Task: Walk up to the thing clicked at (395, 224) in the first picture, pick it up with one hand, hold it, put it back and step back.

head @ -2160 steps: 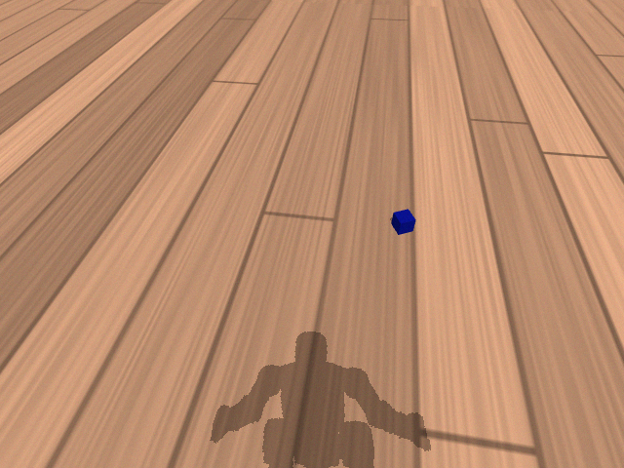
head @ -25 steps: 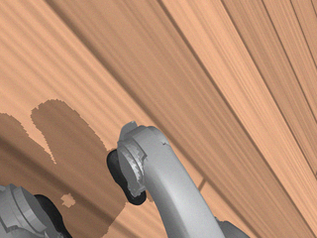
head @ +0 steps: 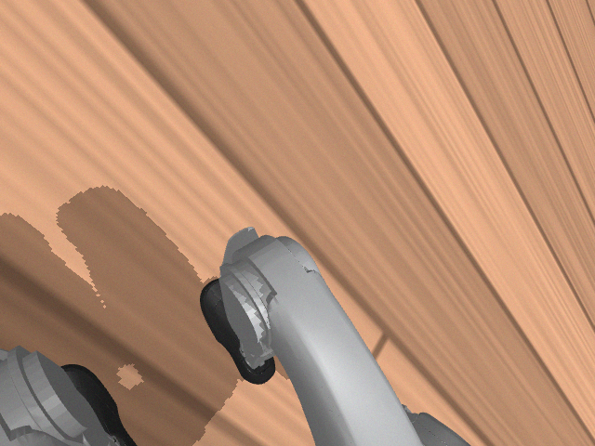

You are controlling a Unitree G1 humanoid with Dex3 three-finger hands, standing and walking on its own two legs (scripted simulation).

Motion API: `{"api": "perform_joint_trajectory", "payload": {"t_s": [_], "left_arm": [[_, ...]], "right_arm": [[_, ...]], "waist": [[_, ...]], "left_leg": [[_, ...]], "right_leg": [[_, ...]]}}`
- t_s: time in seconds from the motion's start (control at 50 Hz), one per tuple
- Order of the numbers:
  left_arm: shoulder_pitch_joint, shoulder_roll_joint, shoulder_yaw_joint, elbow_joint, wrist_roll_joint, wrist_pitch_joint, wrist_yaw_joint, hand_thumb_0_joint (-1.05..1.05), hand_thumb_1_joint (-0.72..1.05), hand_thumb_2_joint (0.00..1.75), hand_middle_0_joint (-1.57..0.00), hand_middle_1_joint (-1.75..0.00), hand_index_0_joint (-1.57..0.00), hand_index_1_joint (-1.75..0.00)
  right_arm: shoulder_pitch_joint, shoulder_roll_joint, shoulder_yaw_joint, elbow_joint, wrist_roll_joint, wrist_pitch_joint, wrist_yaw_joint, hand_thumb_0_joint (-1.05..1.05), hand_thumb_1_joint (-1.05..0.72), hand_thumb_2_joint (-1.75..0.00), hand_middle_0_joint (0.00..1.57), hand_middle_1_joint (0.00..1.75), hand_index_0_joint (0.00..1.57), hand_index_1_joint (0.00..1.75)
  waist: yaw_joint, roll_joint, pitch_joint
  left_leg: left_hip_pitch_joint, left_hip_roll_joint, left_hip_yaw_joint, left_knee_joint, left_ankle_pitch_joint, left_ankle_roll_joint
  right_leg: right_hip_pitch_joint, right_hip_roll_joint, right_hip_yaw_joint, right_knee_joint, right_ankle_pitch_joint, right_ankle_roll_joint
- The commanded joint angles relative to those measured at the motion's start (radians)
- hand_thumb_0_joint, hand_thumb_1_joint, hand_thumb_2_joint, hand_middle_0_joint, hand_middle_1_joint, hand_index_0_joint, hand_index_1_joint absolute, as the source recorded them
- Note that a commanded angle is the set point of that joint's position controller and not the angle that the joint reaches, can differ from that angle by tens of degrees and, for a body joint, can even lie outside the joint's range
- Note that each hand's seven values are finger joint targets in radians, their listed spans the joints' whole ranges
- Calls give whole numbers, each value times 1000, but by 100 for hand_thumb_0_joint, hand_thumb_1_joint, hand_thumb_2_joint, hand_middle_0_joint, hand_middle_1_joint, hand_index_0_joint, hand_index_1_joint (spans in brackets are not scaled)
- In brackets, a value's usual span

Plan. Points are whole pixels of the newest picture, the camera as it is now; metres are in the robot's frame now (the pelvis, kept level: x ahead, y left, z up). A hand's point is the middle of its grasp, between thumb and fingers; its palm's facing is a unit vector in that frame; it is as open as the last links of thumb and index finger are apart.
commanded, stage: close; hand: left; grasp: from above
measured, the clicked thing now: out of the picture +0.49 +0.34 -0.30
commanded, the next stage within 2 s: none
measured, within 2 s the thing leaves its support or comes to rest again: neither
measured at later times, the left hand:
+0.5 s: hand out of the picture +0.47 +0.34 -0.27, palm faces -0.26 -0.35 -0.90, open 10.3 cm
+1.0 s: hand out of the picture +0.47 +0.34 -0.27, palm faces -0.26 -0.36 -0.90, open 10.4 cm
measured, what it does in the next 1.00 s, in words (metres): stands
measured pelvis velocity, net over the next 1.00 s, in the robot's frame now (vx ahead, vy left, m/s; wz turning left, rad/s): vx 0.00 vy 0.00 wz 0.00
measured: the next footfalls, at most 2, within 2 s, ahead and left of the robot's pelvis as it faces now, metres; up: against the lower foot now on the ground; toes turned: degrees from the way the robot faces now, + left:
none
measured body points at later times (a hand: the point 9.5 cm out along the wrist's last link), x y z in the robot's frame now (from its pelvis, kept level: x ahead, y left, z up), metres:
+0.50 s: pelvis +0.00 +0.00 +0.00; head +0.32 +0.12 +0.29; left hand +0.49 +0.35 -0.22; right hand +0.01 -0.24 -0.04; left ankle +0.06 +0.13 -0.30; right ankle +0.12 -0.11 -0.30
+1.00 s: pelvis +0.00 +0.00 +0.00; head +0.32 +0.12 +0.29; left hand +0.49 +0.35 -0.22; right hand +0.01 -0.24 -0.04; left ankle +0.06 +0.13 -0.30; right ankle +0.12 -0.11 -0.30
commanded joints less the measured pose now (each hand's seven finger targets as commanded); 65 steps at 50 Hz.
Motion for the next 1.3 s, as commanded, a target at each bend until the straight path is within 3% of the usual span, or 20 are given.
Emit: {"api": "perform_joint_trajectory", "payload": {"t_s": [0.0,0.1,0.2,0.22,0.42,0.52,0.68,0.98,1.28], "left_arm": [[-220,140,-33,-89,25,-5,34,0,14,58,-57,-71,-59,-68],[-215,163,-18,-99,19,-4,41,0,15,59,-57,-71,-60,-68],[-213,144,-23,-97,7,0,36,0,11,60,-53,-73,-56,-70],[-219,162,-19,-114,9,-1,35,0,11,59,-53,-74,-55,-70],[-221,156,-18,-96,22,-6,43,0,11,63,-53,-76,-56,-73],[-228,146,-29,-87,16,-7,39,0,7,62,-50,-77,-53,-74],[-227,113,-38,-98,14,-3,49,0,8,63,-51,-77,-54,-74],[-218,144,-30,-78,21,-6,46,0,5,62,-48,-77,-51,-74],[-214,141,-30,-100,3,-2,43,0,5,63,-47,-79,-50,-75]], "right_arm": [[246,-323,-72,49,10,2,0,0,-89,-90,20,30,20,30],[262,-325,-73,54,6,2,3,0,-89,-90,20,30,20,30],[254,-329,-73,48,5,1,4,0,-89,-90,20,30,20,30],[246,-325,-70,45,8,1,4,0,-89,-90,20,30,20,30],[268,-324,-76,46,4,9,4,0,-89,-90,20,30,20,30],[254,-331,-78,50,1,4,1,0,-89,-90,20,30,20,30],[263,-319,-70,42,5,8,6,0,-89,-90,20,30,20,30],[251,-331,-76,51,4,4,1,0,-89,-90,20,30,20,30],[252,-327,-63,43,3,7,8,0,-88,-90,20,30,20,30]], "waist": [[-96,573,-634],[-88,572,-654],[-97,567,-651],[-87,576,-651],[-89,592,-651],[-97,572,-646],[-103,598,-650],[-93,584,-636],[-96,567,-651]], "left_leg": [[479,44,42,-247,231,-1],[478,43,57,-239,257,1],[478,42,53,-240,267,-2],[472,41,58,-235,263,1],[498,45,54,-246,264,-3],[476,39,55,-242,244,-1],[523,50,38,-246,292,-7],[497,45,40,-257,230,-4],[463,42,55,-237,277,1]], "right_leg": [[403,27,-73,-199,272,-56],[441,31,-67,-206,297,-51],[435,29,-69,-195,306,-53],[429,30,-65,-196,300,-53],[441,32,-70,-197,302,-56],[430,33,-73,-200,285,-54],[416,28,-71,-191,322,-57],[408,32,-77,-197,270,-60],[453,28,-65,-202,317,-51]]}}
